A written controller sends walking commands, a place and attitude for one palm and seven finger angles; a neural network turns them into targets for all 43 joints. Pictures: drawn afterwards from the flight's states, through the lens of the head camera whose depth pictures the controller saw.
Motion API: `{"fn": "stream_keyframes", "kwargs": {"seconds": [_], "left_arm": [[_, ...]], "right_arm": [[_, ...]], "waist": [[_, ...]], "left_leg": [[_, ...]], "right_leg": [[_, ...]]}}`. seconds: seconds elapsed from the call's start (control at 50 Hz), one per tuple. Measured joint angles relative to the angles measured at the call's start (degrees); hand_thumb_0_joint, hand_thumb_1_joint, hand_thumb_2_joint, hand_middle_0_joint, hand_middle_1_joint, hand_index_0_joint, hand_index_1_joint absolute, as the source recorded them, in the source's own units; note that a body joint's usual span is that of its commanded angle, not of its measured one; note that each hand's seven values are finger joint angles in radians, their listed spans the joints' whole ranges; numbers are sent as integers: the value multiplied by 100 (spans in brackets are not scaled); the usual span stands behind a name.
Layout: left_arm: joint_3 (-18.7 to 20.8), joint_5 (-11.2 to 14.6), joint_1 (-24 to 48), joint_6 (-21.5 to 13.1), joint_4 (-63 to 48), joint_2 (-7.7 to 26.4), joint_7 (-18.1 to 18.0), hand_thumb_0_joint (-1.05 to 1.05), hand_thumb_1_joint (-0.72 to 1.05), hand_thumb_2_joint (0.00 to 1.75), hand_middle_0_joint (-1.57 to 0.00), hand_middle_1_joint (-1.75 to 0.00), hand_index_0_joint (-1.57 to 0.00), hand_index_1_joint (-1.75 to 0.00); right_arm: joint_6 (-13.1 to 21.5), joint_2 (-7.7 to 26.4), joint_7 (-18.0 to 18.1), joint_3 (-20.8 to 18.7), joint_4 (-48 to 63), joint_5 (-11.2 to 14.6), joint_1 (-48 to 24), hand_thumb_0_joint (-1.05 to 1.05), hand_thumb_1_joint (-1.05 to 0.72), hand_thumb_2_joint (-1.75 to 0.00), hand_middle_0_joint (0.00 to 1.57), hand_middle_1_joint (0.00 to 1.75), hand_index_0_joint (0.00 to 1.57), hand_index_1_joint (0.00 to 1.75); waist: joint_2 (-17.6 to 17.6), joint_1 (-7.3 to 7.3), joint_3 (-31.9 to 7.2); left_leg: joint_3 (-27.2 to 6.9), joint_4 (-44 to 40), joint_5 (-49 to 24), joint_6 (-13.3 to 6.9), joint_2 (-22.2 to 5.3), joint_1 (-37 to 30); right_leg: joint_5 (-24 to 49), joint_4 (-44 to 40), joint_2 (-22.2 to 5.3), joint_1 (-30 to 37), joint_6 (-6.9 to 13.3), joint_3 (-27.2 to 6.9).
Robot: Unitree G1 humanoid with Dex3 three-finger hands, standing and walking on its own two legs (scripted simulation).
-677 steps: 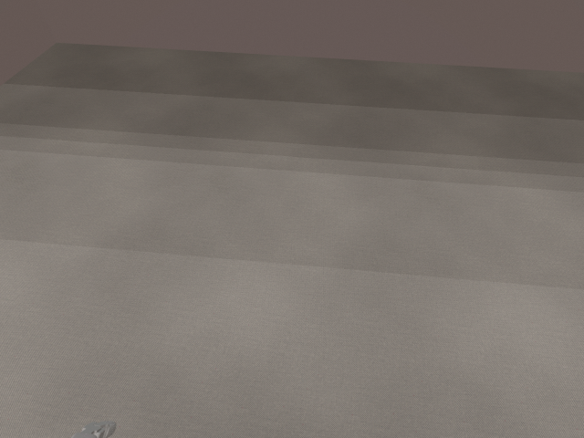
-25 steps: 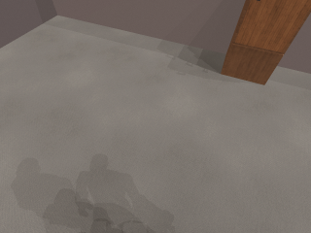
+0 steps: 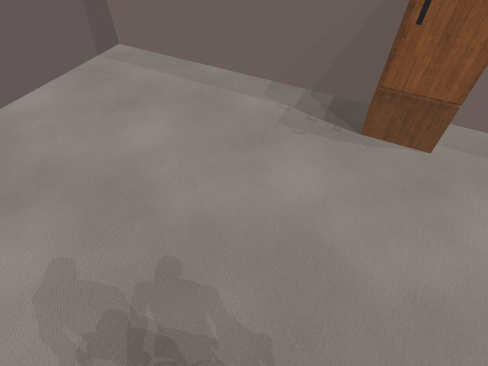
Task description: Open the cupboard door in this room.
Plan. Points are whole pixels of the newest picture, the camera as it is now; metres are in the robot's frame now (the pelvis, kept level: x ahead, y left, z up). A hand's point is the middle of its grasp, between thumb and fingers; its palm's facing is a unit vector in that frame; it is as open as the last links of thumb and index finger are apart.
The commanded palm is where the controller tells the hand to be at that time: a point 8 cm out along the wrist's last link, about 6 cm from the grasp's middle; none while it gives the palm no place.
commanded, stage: stand and wait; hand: left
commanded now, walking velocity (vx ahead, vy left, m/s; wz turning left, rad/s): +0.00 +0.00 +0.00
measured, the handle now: (424, 7) +1.62 -0.71 +0.02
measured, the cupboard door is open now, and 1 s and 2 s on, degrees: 0 0 0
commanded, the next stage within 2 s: turn or walk to find it in 0.38 s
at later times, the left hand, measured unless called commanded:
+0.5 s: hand out of the picture +0.09 +0.26 -0.16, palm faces -0.03 -0.94 -0.34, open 7.4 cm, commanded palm none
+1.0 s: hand out of the picture +0.07 +0.22 -0.17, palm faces -0.03 -0.96 -0.27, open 7.4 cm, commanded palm none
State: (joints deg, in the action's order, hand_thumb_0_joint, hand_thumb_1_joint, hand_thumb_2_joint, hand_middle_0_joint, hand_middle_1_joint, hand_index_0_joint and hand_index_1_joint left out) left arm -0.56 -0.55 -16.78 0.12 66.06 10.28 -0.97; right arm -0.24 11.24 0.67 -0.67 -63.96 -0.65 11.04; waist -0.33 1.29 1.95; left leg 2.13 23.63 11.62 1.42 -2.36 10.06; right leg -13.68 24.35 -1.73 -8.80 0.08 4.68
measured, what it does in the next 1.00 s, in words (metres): stands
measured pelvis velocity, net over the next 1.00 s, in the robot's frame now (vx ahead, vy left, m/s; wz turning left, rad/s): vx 0.01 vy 0.01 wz -0.01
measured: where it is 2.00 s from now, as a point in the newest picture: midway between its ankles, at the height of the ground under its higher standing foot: outside the picture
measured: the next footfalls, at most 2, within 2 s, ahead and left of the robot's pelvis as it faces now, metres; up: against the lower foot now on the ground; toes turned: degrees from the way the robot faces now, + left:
none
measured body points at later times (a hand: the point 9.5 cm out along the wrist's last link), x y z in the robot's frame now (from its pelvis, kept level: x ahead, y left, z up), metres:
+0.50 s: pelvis +0.01 +0.02 +0.00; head +0.02 +0.02 +0.45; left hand +0.09 +0.31 -0.13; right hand +0.06 -0.28 -0.13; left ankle +0.01 +0.13 -0.74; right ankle +0.00 -0.11 -0.74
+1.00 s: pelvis +0.01 +0.01 +0.00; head +0.03 +0.01 +0.45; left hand +0.08 +0.27 -0.15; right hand +0.05 -0.27 -0.15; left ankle +0.01 +0.13 -0.74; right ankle +0.00 -0.11 -0.74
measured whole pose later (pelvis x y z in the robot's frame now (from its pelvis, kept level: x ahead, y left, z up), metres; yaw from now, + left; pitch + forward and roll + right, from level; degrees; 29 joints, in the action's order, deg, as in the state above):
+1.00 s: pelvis +0.01 +0.01 +0.00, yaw +0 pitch -1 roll +0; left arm -0.3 -0.3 -8.6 0.2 62.9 15.1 -0.9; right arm -0.5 15.3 0.1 -0.8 -64.3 -0.8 9.3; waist 0.6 -0.4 3.4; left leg 2.9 24.1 13.0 1.0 -1.9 9.9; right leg -14.7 24.7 -2.3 -8.8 -0.7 4.0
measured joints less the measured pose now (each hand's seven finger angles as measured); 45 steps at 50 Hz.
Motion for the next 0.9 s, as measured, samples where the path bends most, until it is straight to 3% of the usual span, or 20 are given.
{"fn": "stream_keyframes", "kwargs": {"seconds": [0.18, 0.4, 0.5, 0.64, 0.76, 0.9], "left_arm": [[55, 4, 226, -52, -37, 162, 40, 0, 90, 90, -20, -30, -20, -30], [137, 8, 822, -75, -167, 738, 84, 0, 90, 90, -20, -30, -20, -30], [157, 13, 1008, -3, -295, 918, 55, 0, 90, 90, -20, -30, -20, -30], [160, -19, 945, 196, -589, 769, 57, 0, 90, 90, -20, -30, -20, -30], [-15, -21, 856, -23, -471, 458, 125, 0, 90, 90, -20, -30, -20, -30], [-25, 11, 845, -69, -358, 419, 66, 0, 90, 90, -21, -30, -21, -30]], "right_arm": [[19, 178, 8, -23, -179, -10, 206, 1, -91, -90, 20, 30, 20, 30], [90, 543, -36, -12, -127, -17, -41, 1, -91, -90, 21, 30, 20, 30], [89, 681, -12, -13, 34, -38, -309, 1, -91, -90, 21, 30, 20, 30], [14, 449, 28, -34, 460, -59, -508, 1, -91, -90, 20, 30, 20, 30], [49, 291, -86, 50, 210, -15, -357, 1, -91, -90, 21, 30, 20, 30], [15, 341, -87, 20, -63, -6, -211, 1, -91, -90, 21, 30, 20, 30]], "waist": [[98, -64, 134], [99, -138, 143], [66, -91, 83], [69, -66, 146], [-11, -155, 158], [62, -159, 146]], "left_leg": [[14, -96, -63, -12, -30, -7], [77, -237, -89, -78, 30, -115], [208, -221, -39, -101, 33, -127], [530, 223, 255, -127, -13, 66], [395, 156, 248, -80, -25, -17], [187, -4, 146, -56, 29, -95]], "right_leg": [[147, -230, 41, 60, 0, -10], [222, -412, -11, 169, -72, -66], [211, -364, -21, 107, -113, -196], [-104, 359, -5, -358, -135, -537], [-105, 185, 9, -163, -89, -398], [-87, 21, -38, 11, -78, -183]]}}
